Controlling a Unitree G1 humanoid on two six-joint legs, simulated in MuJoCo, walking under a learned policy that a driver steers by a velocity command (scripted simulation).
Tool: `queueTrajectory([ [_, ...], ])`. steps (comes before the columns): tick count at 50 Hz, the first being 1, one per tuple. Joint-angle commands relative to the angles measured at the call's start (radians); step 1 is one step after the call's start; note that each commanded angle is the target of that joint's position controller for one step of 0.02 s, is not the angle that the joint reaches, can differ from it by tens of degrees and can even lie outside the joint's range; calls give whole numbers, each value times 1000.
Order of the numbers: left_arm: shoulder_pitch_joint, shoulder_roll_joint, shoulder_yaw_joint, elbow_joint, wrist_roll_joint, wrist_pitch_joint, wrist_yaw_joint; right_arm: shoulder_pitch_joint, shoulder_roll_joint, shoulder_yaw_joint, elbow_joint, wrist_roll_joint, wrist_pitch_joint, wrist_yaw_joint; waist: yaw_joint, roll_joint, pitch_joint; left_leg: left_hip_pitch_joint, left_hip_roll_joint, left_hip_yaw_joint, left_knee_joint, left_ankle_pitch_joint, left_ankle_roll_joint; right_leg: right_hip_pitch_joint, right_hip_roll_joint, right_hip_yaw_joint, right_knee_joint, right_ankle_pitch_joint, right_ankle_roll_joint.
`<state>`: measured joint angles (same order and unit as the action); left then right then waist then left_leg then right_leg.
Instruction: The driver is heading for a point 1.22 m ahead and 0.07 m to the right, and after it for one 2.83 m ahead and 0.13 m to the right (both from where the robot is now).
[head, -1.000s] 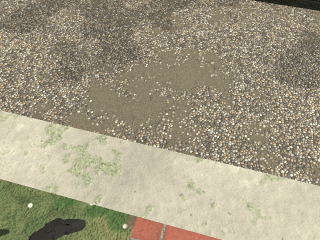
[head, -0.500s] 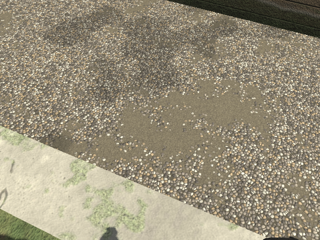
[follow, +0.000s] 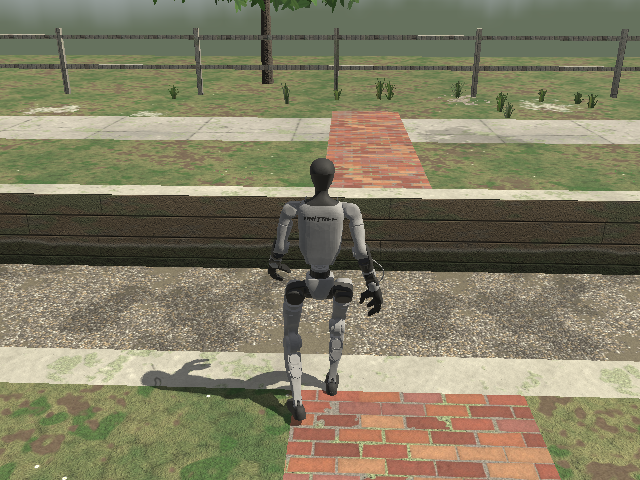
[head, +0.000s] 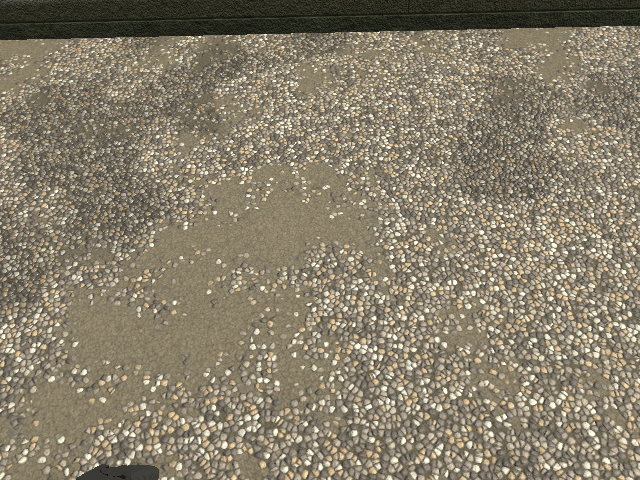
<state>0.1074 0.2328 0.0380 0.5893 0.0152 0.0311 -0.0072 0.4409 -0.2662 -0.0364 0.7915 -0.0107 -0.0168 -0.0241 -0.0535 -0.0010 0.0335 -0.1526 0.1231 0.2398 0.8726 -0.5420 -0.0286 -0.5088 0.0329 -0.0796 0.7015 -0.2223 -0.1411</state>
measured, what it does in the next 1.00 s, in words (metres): walks ahead, turning right: left foot, then right foot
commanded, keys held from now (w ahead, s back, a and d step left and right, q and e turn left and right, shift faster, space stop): w+e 0.26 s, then w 0.74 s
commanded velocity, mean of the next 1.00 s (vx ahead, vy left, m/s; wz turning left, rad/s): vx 0.50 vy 0.00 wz -0.29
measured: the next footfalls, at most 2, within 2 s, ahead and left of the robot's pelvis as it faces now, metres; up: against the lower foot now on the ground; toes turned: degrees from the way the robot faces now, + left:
left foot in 0.50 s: +0.26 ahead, +0.06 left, +0.00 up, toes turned -16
right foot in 0.86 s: +0.21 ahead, -0.15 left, +0.00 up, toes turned -13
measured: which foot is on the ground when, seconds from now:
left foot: up 0.00-0.48, down 0.50-1.00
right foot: down 0.00-0.50, up 0.52-0.84, down 0.86-1.00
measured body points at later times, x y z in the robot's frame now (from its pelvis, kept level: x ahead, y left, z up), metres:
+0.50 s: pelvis +0.16 +0.00 +0.02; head +0.15 +0.00 +0.47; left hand +0.31 +0.23 -0.09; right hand +0.27 -0.27 -0.07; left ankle +0.22 +0.07 -0.71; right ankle +0.10 -0.06 -0.70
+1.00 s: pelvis +0.17 -0.03 +0.02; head +0.15 -0.03 +0.47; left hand +0.42 +0.12 -0.05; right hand +0.27 -0.28 -0.07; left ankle +0.22 +0.07 -0.70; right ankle +0.17 -0.14 -0.70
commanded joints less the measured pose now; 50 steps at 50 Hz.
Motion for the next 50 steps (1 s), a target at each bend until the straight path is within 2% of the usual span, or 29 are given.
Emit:
queueTrajectory([
  [1, 331, 306, 100, -2, -48, 3, 27, -177, -110, -18, -243, -9, -8, 4, 218, -227, -368, -690, -150, -263, 672, 43, -32, 756, -349, 831, -371, 104, -239],
  [3, 258, 180, 62, 25, -17, 15, 48, -221, -123, -12, -253, 2, -17, -15, 134, -75, -149, -732, -60, -276, 624, 170, -35, 517, -322, 623, -360, 76, -204],
  [4, 229, 134, 44, 27, -6, 10, 46, -186, -107, -11, -234, -12, -9, -20, 76, -17, -109, -674, -37, -279, 564, 176, -34, 395, -262, 557, -354, 47, -158],
  [5, 196, 96, 33, 26, -5, 0, 44, -151, -90, -6, -219, -29, 11, -11, 31, -38, -89, -607, -23, -290, 486, 175, -37, 289, -213, 515, -364, 38, -135],
  [6, 153, 83, 24, 28, -15, -5, 39, -176, -90, -14, -210, -14, 35, -13, 19, -49, -49, -558, -27, -283, 449, 218, -43, 216, -208, 465, -350, 230, -114],
  [8, 175, 125, 29, 46, -18, -36, 33, -174, -70, -10, -205, -16, 66, -19, -6, -47, -75, -482, -49, -275, 353, 256, -42, 155, -158, 422, -347, 366, -105],
  [12, 197, 131, 26, 28, -26, -32, 31, -282, -52, -6, -211, -14, 79, -24, 25, -44, -75, -502, -75, -278, 181, 391, -27, 183, -110, 434, -319, 266, -68],
  [14, 235, 147, 29, 24, -30, -14, 39, -350, -46, 0, -223, -16, 77, -9, 62, -61, -68, -542, -89, -285, 116, 408, -22, 248, -119, 499, -346, 125, -50],
  [16, 238, 128, 22, 13, -26, -5, 38, -374, -31, 8, -219, -18, 72, -3, 81, -71, -79, -520, -88, -295, 69, 415, -25, 282, -117, 508, -336, 102, -41],
  [18, 233, 118, 20, 13, -14, 4, 33, -372, -4, 22, -213, -15, 70, 5, 85, -92, -86, -390, -125, -247, 107, 360, -33, 212, -99, 453, -305, 246, -35],
  [20, 224, 121, 21, 6, -8, 8, 27, -387, -15, 26, -223, -8, 53, 8, 96, -106, -62, -334, -136, -224, 89, 273, -24, 193, -100, 454, -306, 286, -51],
  [21, 199, 124, 19, -7, -4, 3, 30, -388, -44, 18, -235, -8, 45, 6, 83, -85, -8, -296, -150, -219, -57, 216, -18, 166, -78, 411, -273, 363, -48],
  [22, 217, 130, 20, -1, 0, 4, 32, -354, -32, 22, -223, -10, 40, 6, 97, -120, -24, -227, -164, -210, -107, 181, -6, 185, -91, 437, -263, 418, -50],
  [23, 186, 140, 19, -7, 5, 7, 42, -310, -39, 22, -227, -13, 43, -2, 61, -93, -22, -163, -156, -246, -240, 219, 18, 222, -97, 459, -223, 548, -29],
  [24, 145, 134, 15, -13, -10, 10, 51, -206, -24, 22, -195, -12, 35, -9, 0, -73, -66, -77, -119, -278, -449, 313, 57, 271, -100, 466, -144, 498, -1],
  [25, 146, 91, 2, -29, -29, 2, 53, -118, -33, 26, -181, -28, 25, -16, -6, 7, -168, 124, -16, -366, -430, 477, 101, 217, -57, 411, 31, 355, 41],
  [26, 200, 52, -12, -49, -37, -2, 49, -110, -123, 4, -168, -21, 28, -10, 38, 249, -198, 291, 143, -624, -369, 698, 203, -19, 104, 283, 184, -164, 85],
  [27, 155, 114, 3, -48, 1, 6, 68, -94, -104, 5, -166, -6, 40, 5, -9, 231, -112, 179, 241, -758, -390, 927, 287, -141, 139, 262, 271, -408, 122],
  [28, 115, 142, 17, -36, 3, 2, 73, -114, -71, 16, -181, 2, 39, 13, 0, 127, -86, 112, 219, -726, -394, 970, 309, -134, 139, 294, 360, -372, 151],
  [29, 87, 144, 20, -26, -1, -3, 66, -161, -49, 26, -198, 2, 32, 15, 22, 80, -91, 50, 188, -663, -403, 952, 294, -109, 132, 297, 408, -317, 173],
  [34, 51, 97, 10, -7, 5, 28, 59, -247, -39, 48, -214, 4, -14, 28, 91, 105, -161, -64, 88, -451, -424, 1116, 211, 18, 91, 285, 379, -146, 207],
  [36, 17, 69, -6, -4, 6, 39, 57, -257, -38, 52, -212, -1, -11, 36, 97, 94, -165, -72, 37, -374, -418, 1056, 160, 79, 51, 239, 191, -111, 202],
  [38, -48, 50, -24, -9, 6, 45, 43, -232, -55, 50, -205, -9, 1, 37, 58, 135, -177, -54, 18, -379, -440, 967, 140, 136, 31, 157, 82, -123, 189],
  [40, -78, 51, -33, -14, -1, 43, 35, -241, -64, 44, -217, -9, 19, 40, 48, 135, -176, -61, 27, -411, -472, 697, 155, 173, 7, 137, -4, -118, 179],
  [42, -83, 26, -49, -11, 9, 35, 27, -290, -58, 45, -241, 4, 40, 41, 63, 98, -155, -138, 11, -428, -497, 329, 151, 285, -4, 100, -147, -43, 158],
  [44, -74, 30, -56, -6, 31, 30, 19, -299, -34, 53, -257, 6, 55, 42, 51, 50, -136, -226, -30, -414, -483, 140, 123, 358, -20, 132, -119, -54, 123],
  [45, -106, 74, -45, -13, 10, 26, 12, -312, -6, 63, -274, -1, 62, 49, 45, -52, -94, -232, -91, -320, -457, 61, 87, 265, -34, 199, -168, -129, 107],
  [47, -130, 103, -47, -32, -4, 21, 6, -331, 9, 65, -283, -10, 67, 54, 39, -179, -37, -165, -144, -225, -308, 156, 46, 131, -104, 334, -328, -277, 68],
  [50, -140, 100, -52, -50, -12, 15, 9, -316, 9, 63, -285, -21, 57, 51, 25, -154, -24, -110, -144, -219, -294, 199, 41, 87, -121, 383, -375, -286, 60],
])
